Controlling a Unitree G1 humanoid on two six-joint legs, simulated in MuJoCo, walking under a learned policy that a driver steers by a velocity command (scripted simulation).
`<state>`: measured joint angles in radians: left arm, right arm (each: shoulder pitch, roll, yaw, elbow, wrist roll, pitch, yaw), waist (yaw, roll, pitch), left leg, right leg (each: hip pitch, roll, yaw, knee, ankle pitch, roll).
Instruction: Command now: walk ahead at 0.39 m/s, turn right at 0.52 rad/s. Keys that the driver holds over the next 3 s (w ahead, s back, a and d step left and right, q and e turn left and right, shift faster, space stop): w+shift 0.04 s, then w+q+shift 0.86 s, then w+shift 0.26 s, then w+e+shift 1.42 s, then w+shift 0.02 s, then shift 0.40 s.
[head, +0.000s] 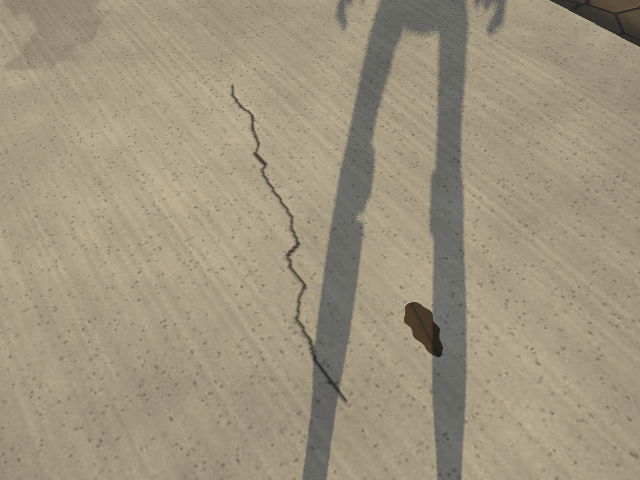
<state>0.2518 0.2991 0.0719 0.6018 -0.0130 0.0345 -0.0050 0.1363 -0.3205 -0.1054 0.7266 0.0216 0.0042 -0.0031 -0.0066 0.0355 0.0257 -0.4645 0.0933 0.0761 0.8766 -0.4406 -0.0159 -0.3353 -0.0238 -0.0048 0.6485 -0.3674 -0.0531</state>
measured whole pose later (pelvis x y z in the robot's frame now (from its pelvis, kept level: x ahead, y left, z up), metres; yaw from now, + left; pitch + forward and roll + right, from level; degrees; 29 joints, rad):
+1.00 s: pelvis +0.71 +0.21 -0.01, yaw +39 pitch +2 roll -2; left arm 0.12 0.30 0.02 0.66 0.06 -0.08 0.01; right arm 0.34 -0.37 -0.07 0.82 -0.01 -0.06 0.01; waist -0.04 0.04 0.05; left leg -0.17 -0.13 -0.16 1.19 -0.37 0.13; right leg -0.49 0.00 -0.02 0.64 -0.19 0.02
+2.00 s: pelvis +1.47 +0.74 +0.00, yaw +8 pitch +0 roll -1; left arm 0.44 0.32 0.07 0.88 0.01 -0.03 -0.01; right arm 0.06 -0.22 0.03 0.63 -0.07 -0.07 0.00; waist 0.05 -0.01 0.03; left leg -0.65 0.14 -0.12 1.15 -0.32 -0.07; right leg -0.15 0.25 0.05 0.44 -0.26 -0.20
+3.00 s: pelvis +2.24 +0.69 +0.01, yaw -38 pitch +2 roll +0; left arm 0.25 0.26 0.05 0.79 -0.02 -0.03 0.03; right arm 0.07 -0.28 -0.05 0.66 -0.01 -0.10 0.00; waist 0.07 0.05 0.07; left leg -0.66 0.06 -0.05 0.63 0.08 -0.05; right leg -0.12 0.16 0.05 0.40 -0.30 -0.13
